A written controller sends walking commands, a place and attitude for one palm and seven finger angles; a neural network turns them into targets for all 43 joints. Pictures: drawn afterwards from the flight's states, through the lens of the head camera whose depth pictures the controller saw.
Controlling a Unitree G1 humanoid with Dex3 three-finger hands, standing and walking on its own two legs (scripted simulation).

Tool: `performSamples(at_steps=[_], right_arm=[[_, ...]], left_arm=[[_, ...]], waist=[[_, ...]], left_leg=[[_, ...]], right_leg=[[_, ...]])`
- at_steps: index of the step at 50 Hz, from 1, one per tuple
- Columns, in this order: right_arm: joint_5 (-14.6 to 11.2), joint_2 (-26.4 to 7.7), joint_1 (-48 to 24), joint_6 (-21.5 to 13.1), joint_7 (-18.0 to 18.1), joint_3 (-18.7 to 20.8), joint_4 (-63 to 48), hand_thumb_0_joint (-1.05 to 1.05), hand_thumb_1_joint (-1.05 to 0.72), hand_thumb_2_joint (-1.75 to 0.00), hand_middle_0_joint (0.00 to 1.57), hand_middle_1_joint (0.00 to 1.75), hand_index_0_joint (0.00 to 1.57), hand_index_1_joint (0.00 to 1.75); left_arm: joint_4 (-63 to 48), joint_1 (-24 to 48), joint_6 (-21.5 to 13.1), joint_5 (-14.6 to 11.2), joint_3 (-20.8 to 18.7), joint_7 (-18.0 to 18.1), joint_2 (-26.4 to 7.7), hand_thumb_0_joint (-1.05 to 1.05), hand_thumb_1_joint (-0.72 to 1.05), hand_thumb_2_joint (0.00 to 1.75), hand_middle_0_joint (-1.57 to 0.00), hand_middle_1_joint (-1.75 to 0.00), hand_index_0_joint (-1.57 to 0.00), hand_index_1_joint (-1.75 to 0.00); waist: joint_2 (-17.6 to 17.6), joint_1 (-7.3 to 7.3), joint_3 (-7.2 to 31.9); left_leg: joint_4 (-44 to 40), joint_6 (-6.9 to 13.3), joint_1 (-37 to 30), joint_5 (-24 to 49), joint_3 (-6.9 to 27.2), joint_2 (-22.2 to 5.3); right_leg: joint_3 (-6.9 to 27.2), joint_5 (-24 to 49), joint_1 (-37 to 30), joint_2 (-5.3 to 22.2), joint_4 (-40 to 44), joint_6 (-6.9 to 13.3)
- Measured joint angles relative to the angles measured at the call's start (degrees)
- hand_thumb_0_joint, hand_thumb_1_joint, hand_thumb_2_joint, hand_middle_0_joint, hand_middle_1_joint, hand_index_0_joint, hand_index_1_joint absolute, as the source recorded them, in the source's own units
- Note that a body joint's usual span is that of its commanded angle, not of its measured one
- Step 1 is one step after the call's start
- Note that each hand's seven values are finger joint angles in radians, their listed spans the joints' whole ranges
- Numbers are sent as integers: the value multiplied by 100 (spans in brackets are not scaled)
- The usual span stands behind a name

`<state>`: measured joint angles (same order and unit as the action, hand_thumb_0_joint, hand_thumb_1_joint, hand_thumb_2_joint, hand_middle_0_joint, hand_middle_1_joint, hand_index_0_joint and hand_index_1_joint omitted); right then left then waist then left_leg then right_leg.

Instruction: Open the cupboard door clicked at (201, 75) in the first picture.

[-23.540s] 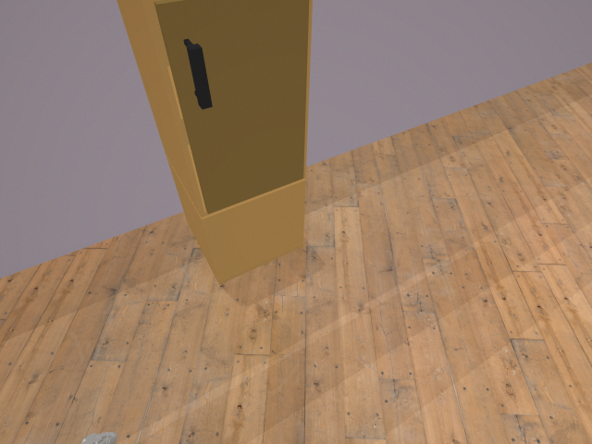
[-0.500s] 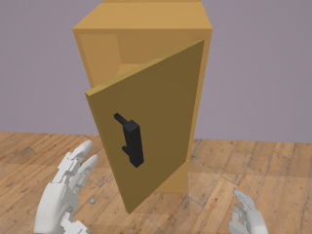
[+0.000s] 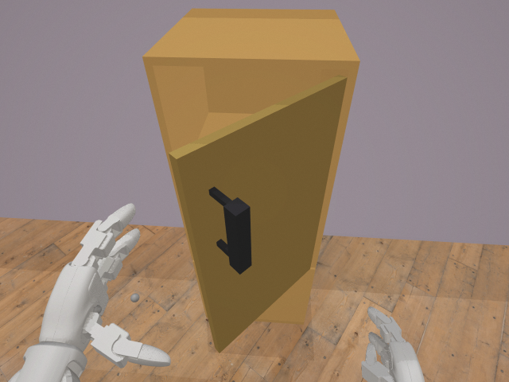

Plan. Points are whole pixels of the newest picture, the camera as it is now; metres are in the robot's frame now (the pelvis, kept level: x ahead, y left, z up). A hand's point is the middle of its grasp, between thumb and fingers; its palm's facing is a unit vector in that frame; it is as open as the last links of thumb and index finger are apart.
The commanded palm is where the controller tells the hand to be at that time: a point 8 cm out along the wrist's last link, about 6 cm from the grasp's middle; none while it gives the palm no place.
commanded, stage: draw the hand back to the body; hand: left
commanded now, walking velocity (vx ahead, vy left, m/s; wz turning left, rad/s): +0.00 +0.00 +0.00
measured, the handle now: (229, 230) +0.30 +0.08 +0.13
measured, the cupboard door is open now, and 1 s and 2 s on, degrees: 48 48 48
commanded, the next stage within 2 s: step back with the hand held close in 1.02 s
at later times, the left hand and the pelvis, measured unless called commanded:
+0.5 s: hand (95, 256) +0.20 +0.23 +0.17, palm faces +0.37 -0.84 -0.39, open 10.8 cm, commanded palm +0.16 +0.28 +0.18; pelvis +0.02 -0.01 +0.02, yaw -1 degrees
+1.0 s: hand (91, 244) +0.22 +0.24 +0.18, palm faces +0.42 -0.83 -0.38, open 7.4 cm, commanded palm +0.17 +0.28 +0.19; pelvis +0.02 -0.01 +0.02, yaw -2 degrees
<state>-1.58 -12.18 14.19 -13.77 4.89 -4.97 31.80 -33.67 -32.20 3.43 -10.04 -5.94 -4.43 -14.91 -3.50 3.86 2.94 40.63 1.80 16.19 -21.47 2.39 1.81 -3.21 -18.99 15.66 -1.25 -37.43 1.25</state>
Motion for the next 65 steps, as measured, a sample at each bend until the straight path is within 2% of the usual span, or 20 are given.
performSamples(at_steps=[2,5,12,20,33,39,46,59,62,65], right_arm=[[75,26,-32,56,29,5,48,2,-90,-90,21,30,20,30],[136,28,-53,140,25,35,104,2,-90,-90,21,30,20,30],[195,-15,-89,318,25,124,308,2,-90,-90,21,30,20,30],[208,-40,-176,478,32,209,482,2,-90,-90,21,30,20,30],[192,-58,-346,706,33,318,581,2,-90,-90,20,30,20,30],[190,-84,-363,775,-4,357,607,2,-90,-90,20,30,20,29],[188,-79,-357,818,-4,376,604,2,-90,-90,20,30,20,29],[148,-34,-344,844,-10,349,568,2,-90,-90,20,30,20,29],[134,-46,-385,937,-50,320,432,2,-90,-90,20,30,20,29],[141,-66,-440,1047,-75,361,314,2,-90,-90,21,30,21,30]], left_arm=[[47,-51,-202,307,-32,362,-113,-1,-39,35,-16,-30,-16,-30],[149,-94,-443,577,-88,720,-154,-1,-31,38,-16,-30,-17,-30],[407,-73,-768,790,-230,1014,-205,-1,-9,48,-17,-30,-17,-30],[686,151,-870,808,-584,1096,-312,0,18,59,-18,-30,-19,-30],[1150,587,-901,693,-1178,1103,-462,1,63,79,-20,-30,-20,-30],[1244,670,-895,662,-1253,1089,-433,1,79,86,-21,-30,-21,-30],[1233,594,-869,659,-1160,1051,-409,1,87,89,-21,-30,-21,-30],[1284,698,-906,663,-1238,1038,-443,2,89,90,-21,-30,-21,-30],[1300,710,-1146,682,-1479,1050,-544,2,89,90,-21,-30,-22,-30],[1152,483,-1234,703,-1563,1064,-581,1,89,90,-21,-30,-21,-30]], waist=[[14,-20,-73],[18,-37,-192],[16,-20,-372],[-10,-6,-443],[-24,20,-455],[-15,15,-456],[0,10,-455],[-13,1,-468],[-28,-120,-417],[-15,-232,-389]], left_leg=[[-155,0,-147,62,-17,-15],[-410,-1,-363,173,-40,-22],[-958,10,-768,408,-95,4],[-1367,-8,-1073,555,-119,-2],[-1663,-69,-1299,621,-134,-89],[-1740,-83,-1339,647,-127,-101],[-1760,-93,-1356,651,-134,-123],[-1750,-79,-1313,689,-131,-128],[-1609,-67,-1014,681,-91,-141],[-1550,-44,-753,712,-133,-128]], right_leg=[[22,75,-143,-16,162,2],[53,195,-351,-23,416,2],[123,393,-699,5,867,-12],[160,509,-960,-1,1201,2],[185,600,-1178,-88,1513,65],[180,618,-1214,-100,1579,78],[187,644,-1242,-123,1631,90],[182,718,-1239,-127,1699,76],[138,782,-1023,-140,1715,64],[175,842,-755,-126,1673,34]])
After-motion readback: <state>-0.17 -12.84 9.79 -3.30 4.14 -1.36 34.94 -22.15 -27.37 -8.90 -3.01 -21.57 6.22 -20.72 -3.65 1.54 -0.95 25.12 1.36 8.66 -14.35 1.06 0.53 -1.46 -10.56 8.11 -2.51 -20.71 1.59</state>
